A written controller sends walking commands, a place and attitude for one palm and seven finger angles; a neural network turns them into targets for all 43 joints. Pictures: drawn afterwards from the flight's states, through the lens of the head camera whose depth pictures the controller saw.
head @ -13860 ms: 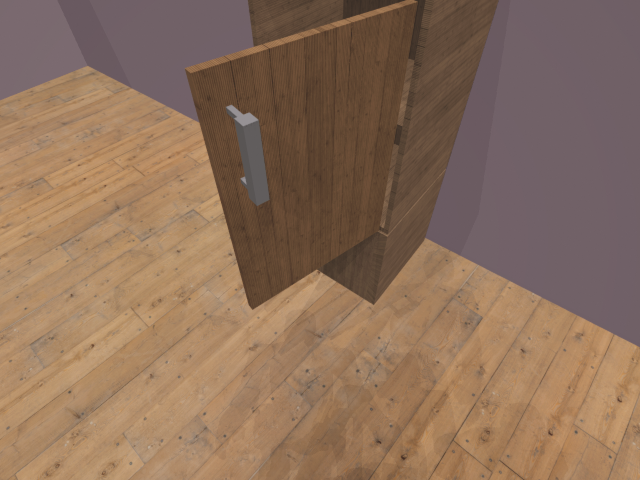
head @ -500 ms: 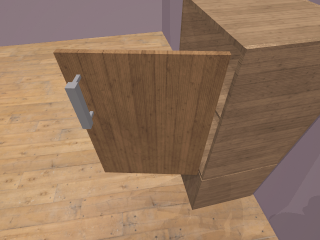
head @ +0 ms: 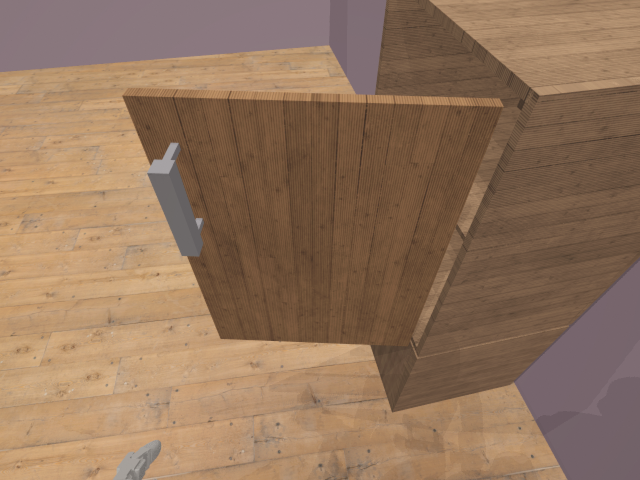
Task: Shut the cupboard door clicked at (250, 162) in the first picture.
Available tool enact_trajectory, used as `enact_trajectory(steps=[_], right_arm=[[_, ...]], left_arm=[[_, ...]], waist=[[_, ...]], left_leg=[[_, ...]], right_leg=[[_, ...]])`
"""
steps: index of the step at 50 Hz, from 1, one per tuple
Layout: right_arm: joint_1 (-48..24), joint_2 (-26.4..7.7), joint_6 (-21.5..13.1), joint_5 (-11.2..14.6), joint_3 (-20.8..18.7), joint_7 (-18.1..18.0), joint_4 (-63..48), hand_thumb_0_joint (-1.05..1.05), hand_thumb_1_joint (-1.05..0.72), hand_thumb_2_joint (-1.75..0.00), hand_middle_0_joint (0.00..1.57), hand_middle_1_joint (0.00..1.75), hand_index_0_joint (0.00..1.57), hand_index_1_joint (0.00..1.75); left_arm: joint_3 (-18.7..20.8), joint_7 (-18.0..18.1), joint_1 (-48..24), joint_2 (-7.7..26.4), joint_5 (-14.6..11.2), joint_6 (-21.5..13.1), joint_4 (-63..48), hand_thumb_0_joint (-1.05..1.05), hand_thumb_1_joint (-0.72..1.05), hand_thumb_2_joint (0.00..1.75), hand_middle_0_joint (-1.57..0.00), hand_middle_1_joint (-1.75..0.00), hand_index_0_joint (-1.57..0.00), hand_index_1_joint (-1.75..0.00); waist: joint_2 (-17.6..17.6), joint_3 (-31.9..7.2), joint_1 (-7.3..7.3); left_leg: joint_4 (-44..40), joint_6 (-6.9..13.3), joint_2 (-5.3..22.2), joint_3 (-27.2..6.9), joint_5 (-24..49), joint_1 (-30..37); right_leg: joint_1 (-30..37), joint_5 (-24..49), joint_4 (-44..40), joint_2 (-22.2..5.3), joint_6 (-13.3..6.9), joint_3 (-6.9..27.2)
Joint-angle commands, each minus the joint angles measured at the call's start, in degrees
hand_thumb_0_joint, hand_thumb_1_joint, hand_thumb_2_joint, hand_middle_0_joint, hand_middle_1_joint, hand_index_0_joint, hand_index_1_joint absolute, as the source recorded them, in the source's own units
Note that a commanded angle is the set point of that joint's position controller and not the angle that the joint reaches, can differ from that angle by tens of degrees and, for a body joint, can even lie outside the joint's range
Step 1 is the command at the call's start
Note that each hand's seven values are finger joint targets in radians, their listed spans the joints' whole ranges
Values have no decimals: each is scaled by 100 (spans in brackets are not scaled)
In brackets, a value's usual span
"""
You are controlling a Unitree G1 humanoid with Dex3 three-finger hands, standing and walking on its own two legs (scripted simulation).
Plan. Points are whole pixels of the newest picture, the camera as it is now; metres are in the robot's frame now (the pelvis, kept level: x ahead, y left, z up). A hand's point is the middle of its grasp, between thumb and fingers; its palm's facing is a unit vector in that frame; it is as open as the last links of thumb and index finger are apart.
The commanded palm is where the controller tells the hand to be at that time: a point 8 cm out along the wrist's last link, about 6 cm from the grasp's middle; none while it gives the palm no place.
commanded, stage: raise the hand and make a fist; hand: left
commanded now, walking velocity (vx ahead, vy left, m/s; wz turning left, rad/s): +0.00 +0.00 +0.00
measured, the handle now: (183, 201) +0.43 +0.21 +0.12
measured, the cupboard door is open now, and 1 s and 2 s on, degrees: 75 75 75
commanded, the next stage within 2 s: bring the fist close to the handle in 1.80 s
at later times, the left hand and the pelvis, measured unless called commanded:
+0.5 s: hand (176, 479) +0.13 +0.16 +0.01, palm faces +0.01 -1.00 -0.06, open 5.2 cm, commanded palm +0.11 +0.22 +0.01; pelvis -0.05 -0.04 -0.07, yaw +3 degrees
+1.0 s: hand (151, 421) +0.17 +0.18 +0.06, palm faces +0.01 -1.00 -0.05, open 3.2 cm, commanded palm +0.14 +0.23 +0.07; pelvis -0.03 -0.01 -0.03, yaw +1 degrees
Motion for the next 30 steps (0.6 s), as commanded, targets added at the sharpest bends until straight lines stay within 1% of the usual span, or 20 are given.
enact_trajectory(steps=[1,2,3,4,5,6,7,8,9,11,12,14,16,17,19,20,22,26,27,30], right_arm=[[-827,-1084,-851,-102,-510,222,-1577,0,-90,-90,20,30,20,30],[-972,-1050,-852,-84,-567,310,-1858,0,-90,-90,20,30,20,30],[-1054,-997,-814,-120,-558,389,-2075,0,-90,-90,20,30,20,30],[-1144,-971,-734,-139,-638,430,-2196,0,-90,-90,20,30,20,30],[-1233,-981,-647,-164,-671,479,-2306,0,-90,-90,20,30,20,30],[-1336,-993,-585,-181,-700,533,-2455,0,-90,-90,20,30,20,30],[-1359,-995,-492,-155,-750,575,-2588,0,-90,-90,20,30,20,30],[-1529,-997,-410,-125,-743,579,-2857,0,-90,-90,20,30,20,30],[-1665,-991,-319,-94,-708,557,-3114,0,-90,-90,20,30,20,30],[-1669,-967,-150,-30,-642,446,-3454,0,-90,-90,20,30,20,30],[-1566,-969,-81,-28,-611,382,-3498,0,-90,-90,20,30,20,30],[-1318,-904,-73,-26,-578,284,-3567,0,-90,-90,20,30,20,30],[-1186,-917,-136,-27,-479,209,-3545,0,-90,-90,20,30,20,30],[-1133,-950,-180,-24,-430,161,-3487,0,-90,-90,20,30,20,30],[-1100,-988,-282,-1,-369,80,-3329,0,-90,-90,20,30,20,30],[-1083,-1001,-308,22,-339,48,-3285,0,-90,-90,20,30,20,30],[-1121,-1025,-304,99,-284,-20,-3231,0,-90,-90,20,30,20,30],[-1173,-934,-200,170,-276,-70,-3392,0,-90,-90,20,30,20,30],[-1268,-883,-165,153,-253,-77,-3404,0,-90,-90,20,30,20,30],[-1264,-777,-151,104,-215,-64,-3398,0,-90,-90,20,30,20,30]], left_arm=[[39,-234,-310,-229,-268,-1171,-1532,0,90,90,-31,-42,-31,-42],[204,-524,602,-234,-371,-1524,-1263,0,90,90,-33,-44,-33,-44],[138,-856,978,-464,-491,-1939,-1212,0,90,90,-35,-46,-35,-46],[393,-1227,1317,-425,-648,-2389,-1063,0,90,90,-36,-48,-36,-48],[494,-1633,1425,-413,-799,-2858,-1058,0,90,90,-38,-50,-38,-50],[706,-2033,1332,-188,-900,-3332,-1266,0,90,90,-40,-52,-40,-52],[1172,-2316,1409,298,-913,-3603,-1237,0,90,90,-42,-54,-42,-54],[1321,-2432,1422,504,-910,-3627,-1548,0,90,90,-44,-56,-44,-56],[1308,-2472,1279,578,-934,-3457,-1892,0,90,90,-46,-58,-46,-58],[1369,-2359,631,731,-1042,-3062,-2660,0,90,90,-49,-62,-49,-62],[1365,-2233,158,825,-1066,-2946,-3015,0,90,90,-51,-64,-51,-64],[1372,-1997,-385,840,-1107,-2995,-3755,0,90,90,-55,-68,-55,-68],[1067,-1954,-998,784,-1112,-3250,-4368,0,90,90,-58,-72,-58,-72],[889,-2018,-1468,846,-1110,-3389,-4671,0,90,90,-60,-74,-60,-74],[717,-2229,-1374,837,-1130,-3406,-4327,0,90,90,-64,-78,-64,-78],[657,-2345,-1334,825,-1155,-3292,-4074,0,90,90,-66,-80,-66,-80],[727,-2563,-1075,895,-1210,-2806,-3334,0,90,90,-69,-84,-69,-84],[1426,-2552,-621,1297,-1326,-1841,-3321,0,90,90,-77,-92,-77,-92],[1666,-2452,-463,1364,-1379,-1680,-3261,0,90,90,-79,-94,-79,-94],[1770,-2167,-531,1184,-1493,-1676,-3478,0,90,90,-84,-100,-84,-100]], waist=[[-896,102,-169],[-942,-192,128],[-1220,-536,241],[-1662,-725,386],[-1657,-835,443],[-1297,-1003,491],[-747,-1083,578],[-272,-1276,683],[33,-1400,704],[429,-1522,581],[411,-1473,392],[430,-1613,181],[568,-1579,-73],[463,-1617,-229],[597,-1440,-277],[473,-1340,-312],[246,-988,-254],[84,-1561,183],[83,-1604,323],[-265,-1348,334]], left_leg=[[458,-367,444,-916,1253,-682],[735,-358,330,-783,1376,-877],[1051,-397,283,-725,1641,-1082],[1387,-422,237,-585,1568,-1441],[1672,-446,172,-484,1328,-1817],[1927,-462,130,-438,1166,-2072],[2137,-465,107,-399,1132,-2258],[2181,-398,74,-289,1080,-2342],[2211,-328,45,-210,894,-2402],[2245,-250,40,-206,467,-2444],[2312,-205,80,-299,196,-2505],[2536,-132,155,-398,46,-2471],[2698,-84,220,-503,-78,-2376],[2797,-37,256,-556,-104,-2350],[2827,-31,299,-595,-253,-2399],[2810,-23,303,-606,-362,-2467],[2731,-17,307,-627,-505,-2701],[2290,-59,270,-591,-238,-2445],[2240,-76,249,-606,-123,-2447],[1998,-143,263,-624,-48,-2422]], right_leg=[[-1499,469,-152,117,-2,-420],[-1395,685,18,107,-48,-368],[-1502,1022,471,139,-41,-441],[-1630,1250,863,170,-25,-402],[-1773,1375,1188,143,-18,-323],[-1893,1472,1483,98,-40,-214],[-1858,1643,1691,15,-84,-21],[-1844,1403,1809,38,-133,19],[-1866,1143,1826,56,-145,89],[-2015,576,1716,104,-136,193],[-2226,244,1598,134,-92,288],[-2300,-16,1374,113,-18,510],[-2515,-174,1270,126,13,581],[-2590,-184,1283,145,45,638],[-2661,-433,1171,155,24,660],[-2649,-597,1063,152,48,664],[-2488,-871,736,107,141,866],[-1496,-657,468,-93,215,925],[-1256,-426,484,-111,244,955],[-1123,-125,410,-159,275,853]])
